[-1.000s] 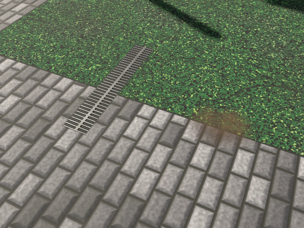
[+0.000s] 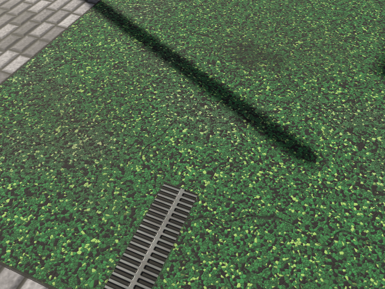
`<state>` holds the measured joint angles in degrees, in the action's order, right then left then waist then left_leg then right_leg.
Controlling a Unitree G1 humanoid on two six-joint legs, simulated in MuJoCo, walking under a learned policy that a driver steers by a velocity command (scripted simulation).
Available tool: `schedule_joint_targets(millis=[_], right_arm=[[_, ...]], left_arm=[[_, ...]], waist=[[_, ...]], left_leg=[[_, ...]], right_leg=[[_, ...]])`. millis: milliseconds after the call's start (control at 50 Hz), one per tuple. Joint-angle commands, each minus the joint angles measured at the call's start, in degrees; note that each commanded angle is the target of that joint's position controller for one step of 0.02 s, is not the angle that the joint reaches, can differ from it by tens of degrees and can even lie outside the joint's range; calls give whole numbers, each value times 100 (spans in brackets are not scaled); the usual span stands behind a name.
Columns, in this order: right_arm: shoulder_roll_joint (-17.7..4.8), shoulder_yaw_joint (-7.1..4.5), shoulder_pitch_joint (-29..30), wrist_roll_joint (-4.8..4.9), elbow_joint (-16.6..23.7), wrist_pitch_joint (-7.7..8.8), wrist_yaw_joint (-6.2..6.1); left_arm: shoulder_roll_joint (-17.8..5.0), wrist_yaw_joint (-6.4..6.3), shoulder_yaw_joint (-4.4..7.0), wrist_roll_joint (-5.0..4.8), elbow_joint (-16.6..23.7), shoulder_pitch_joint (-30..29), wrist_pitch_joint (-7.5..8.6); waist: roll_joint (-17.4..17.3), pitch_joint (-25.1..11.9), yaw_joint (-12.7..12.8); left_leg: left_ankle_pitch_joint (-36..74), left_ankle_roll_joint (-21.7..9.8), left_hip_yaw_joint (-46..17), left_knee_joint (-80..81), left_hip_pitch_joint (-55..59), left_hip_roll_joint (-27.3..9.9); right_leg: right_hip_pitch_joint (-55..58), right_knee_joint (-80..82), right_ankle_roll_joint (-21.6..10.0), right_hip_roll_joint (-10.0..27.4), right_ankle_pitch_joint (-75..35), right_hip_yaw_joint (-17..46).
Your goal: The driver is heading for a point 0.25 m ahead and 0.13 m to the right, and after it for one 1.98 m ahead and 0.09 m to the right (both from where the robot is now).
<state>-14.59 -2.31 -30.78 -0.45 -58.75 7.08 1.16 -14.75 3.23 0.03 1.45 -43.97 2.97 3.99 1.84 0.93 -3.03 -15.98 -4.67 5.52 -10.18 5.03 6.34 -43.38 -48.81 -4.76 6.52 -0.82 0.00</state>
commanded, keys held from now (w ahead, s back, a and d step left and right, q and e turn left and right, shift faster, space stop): w+e+shift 0.42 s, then w+shift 0.14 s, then w+q+shift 0.44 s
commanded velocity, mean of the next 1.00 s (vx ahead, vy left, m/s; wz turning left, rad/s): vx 1.00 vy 0.00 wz -0.24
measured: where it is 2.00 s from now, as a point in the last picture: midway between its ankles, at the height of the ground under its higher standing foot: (238, 88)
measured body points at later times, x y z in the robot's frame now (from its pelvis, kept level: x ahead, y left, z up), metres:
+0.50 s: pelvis +0.49 -0.07 +0.00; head +0.53 -0.08 +0.44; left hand +0.53 +0.23 -0.13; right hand +0.69 -0.35 -0.06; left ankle +0.77 +0.04 -0.68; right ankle +0.34 -0.06 -0.74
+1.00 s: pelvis +0.96 -0.21 -0.02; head +0.97 -0.22 +0.43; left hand +1.29 -0.11 -0.04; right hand +0.79 -0.45 -0.14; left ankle +0.81 -0.03 -0.73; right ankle +1.05 -0.38 -0.74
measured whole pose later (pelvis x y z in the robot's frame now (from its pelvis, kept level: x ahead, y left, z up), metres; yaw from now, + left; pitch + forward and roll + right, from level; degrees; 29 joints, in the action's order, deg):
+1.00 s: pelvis +0.96 -0.21 -0.02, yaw -12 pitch +2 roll +1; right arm -16.1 -4.3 -34.0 0.4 -52.0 4.4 1.4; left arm -14.6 1.4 -2.1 2.9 -34.3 -4.5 5.9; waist 0.4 -0.8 -8.4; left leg -27.0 -3.0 -12.6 -27.2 1.5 4.3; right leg -28.3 -29.5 -0.4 2.2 7.4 2.9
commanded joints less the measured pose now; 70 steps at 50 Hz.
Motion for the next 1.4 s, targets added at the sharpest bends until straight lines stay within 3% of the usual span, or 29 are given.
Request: schedule_joint_targets(millis=[20,100,140,160,180,200,220,260,320,380,520,580,600,620,640,700,760,820,940,980,1000,1020,1040,1080,1160,1260,1340,1380,1400], right_arm=[[-630,-58,316,68,387,238,-21],[-987,-79,140,-87,372,77,-273],[-1250,-159,452,-224,489,-136,-407],[-1369,-203,796,-247,603,-203,-427],[-979,-137,926,-305,698,-144,-329],[-330,19,507,-19,1268,-22,-170],[-667,60,1189,-52,1504,118,-192],[-708,80,1729,-135,1642,212,-156],[-495,152,1764,-409,1792,-158,-84],[-389,250,2832,-360,2350,-267,-5],[-441,290,3590,-180,2667,-175,7],[-1125,-41,1616,-108,2096,-130,-177],[-1425,-175,333,-153,1790,-157,-290],[-2001,-354,-66,-387,1692,-156,-293],[-1783,-384,71,-218,1569,-214,-143],[-750,-204,817,-97,1438,-201,-23],[-643,-158,493,-19,1061,-153,-86],[-885,-251,839,-22,1206,-124,-134],[-1298,-442,498,105,1228,-135,8],[-1414,-477,422,93,1192,-172,13],[-1082,-386,556,119,1334,-132,21],[-205,-180,119,300,1569,-142,-39],[-507,-161,290,192,1665,-231,-77],[-704,-210,1195,-7,1659,-359,2],[-294,-144,1770,-134,1938,-659,210],[-255,-2,2581,-150,2476,-653,373],[-564,-87,1714,-205,2185,-579,394],[-1019,-337,-4,-270,1658,-552,196],[-1442,-482,412,-126,1674,-604,16]], left_arm=[[-94,82,-76,-95,379,-622,46],[-453,24,23,1,206,-282,58],[-827,-35,201,-7,-290,1424,47],[-1037,-96,351,4,-635,2642,19],[-1293,-205,506,-10,-756,2941,-64],[-1930,-236,690,115,-620,2459,-166],[-1677,-246,723,-12,-521,2298,-194],[-1058,-273,620,-56,-637,1960,-163],[-772,-329,487,-149,-604,1741,12],[-1025,-303,549,-150,-495,1808,149],[-1079,-279,599,-220,-669,2597,192],[-1583,-356,686,4,-669,2265,174],[-1343,-363,626,102,-573,1954,192],[-445,-327,424,-158,-346,2696,214],[-579,-299,343,-145,-352,2698,265],[-731,-246,286,162,114,882,258],[-398,-149,137,329,564,639,130],[-385,-35,-20,221,1040,-122,122],[-748,-142,69,58,1034,-286,128],[-1026,-301,249,136,693,957,183],[-1440,-436,398,247,630,2012,206],[-1853,-484,502,421,604,2346,156],[-1690,-486,547,251,561,2029,86],[-806,-418,364,158,538,1397,124],[-368,-352,266,-16,21,1671,282],[-477,-367,282,-59,-58,1068,376],[-1264,-419,488,-198,-41,1279,332],[-1325,-398,526,-242,46,1233,201],[-831,-330,457,-187,18,1505,133]], waist=[[-282,880,150],[-777,164,414],[-995,-719,1246],[-949,-1105,1842],[-300,-1143,1666],[1706,-1659,793],[410,-1651,1050],[-744,-303,557],[-686,222,5],[-382,644,175],[139,244,857],[262,-938,-229],[207,-1462,-861],[-1632,-2287,-354],[-2025,-2340,-326],[-187,-394,-119],[-491,71,349],[-542,444,482],[-441,99,325],[-153,-777,914],[200,-1467,1407],[1421,-2229,1086],[1432,-1953,902],[242,-485,802],[341,167,422],[105,494,17],[147,-129,-393],[-83,-1090,-1081],[-1087,-722,-707]], left_leg=[[3250,-166,39,1236,-1432,-1361],[7309,255,534,-193,395,-1618],[8254,330,584,-2657,336,-1774],[7557,286,558,-4468,-369,-1753],[2986,185,428,-6463,-1852,-1140],[-1370,615,-293,-8724,-4827,-169],[-742,392,-1081,-8525,-5539,-481],[-133,307,-1078,-7176,-5064,-983],[-458,631,-982,-6241,-4256,-1291],[351,849,-540,-4563,-3868,-1280],[2485,343,-319,-1957,-2867,-781],[1305,50,-247,-1813,-1071,-470],[500,-118,-662,-2285,300,-980],[-768,-997,-3726,-1955,1889,-2680],[-1317,-1376,-5816,-856,2067,-2817],[-353,-1121,-3818,-622,-62,-1987],[247,-1158,-3381,-289,-1075,-1615],[403,-1075,-2766,325,-2502,-1302],[2277,-531,-2503,-244,-2132,-1232],[3247,-287,-2126,-2508,-2191,-790],[2183,-166,-1819,-4314,-3023,-503],[-1325,-89,-1305,-6133,-4408,-70],[-856,-185,-1093,-6870,-5126,-440],[-97,-161,-966,-6616,-5294,-951],[44,-44,-884,-6292,-5243,-1269],[1458,-5,-209,-4445,-4459,-1012],[1988,-285,595,-2891,-2087,-114],[2309,-656,-3,-2568,27,-9],[4331,-846,-951,-2238,545,-714]], right_leg=[[1217,1048,-208,-345,-1232,-588],[1626,1411,-497,-1122,-509,-1109],[3193,1351,-705,-1477,224,-1051],[4392,1687,-924,-1292,522,-637],[5392,1284,-1088,-605,1324,351],[7224,2096,-2492,860,1487,3886],[7092,3169,-2418,898,2146,4720],[5088,3612,-1788,491,1604,3560],[3240,3748,-1561,-189,803,2540],[2101,4134,-1471,-586,290,2161],[3836,3579,-716,-393,-2719,1842],[4512,1165,-411,-313,-4217,1600],[3585,-487,-353,-481,-3418,1351],[1692,-3122,-24,-1364,699,793],[528,-3679,-54,-1604,2647,861],[104,-2788,-67,-627,1816,656],[175,-1869,245,-359,2278,570],[1035,11,529,-221,1378,280],[3118,1745,534,-643,222,18],[4658,1836,383,-683,947,-27],[5836,2028,174,460,2496,1125],[6887,2898,-254,2147,4376,3823],[6370,3488,-527,2146,5177,4933],[5011,3428,-365,1513,3376,2875],[4197,3763,11,932,984,827],[3450,3889,218,406,-1901,-1147],[3535,2027,358,531,-4341,-1483],[2883,-918,503,490,-2876,-1311],[1654,-2972,719,-559,2850,-1386]])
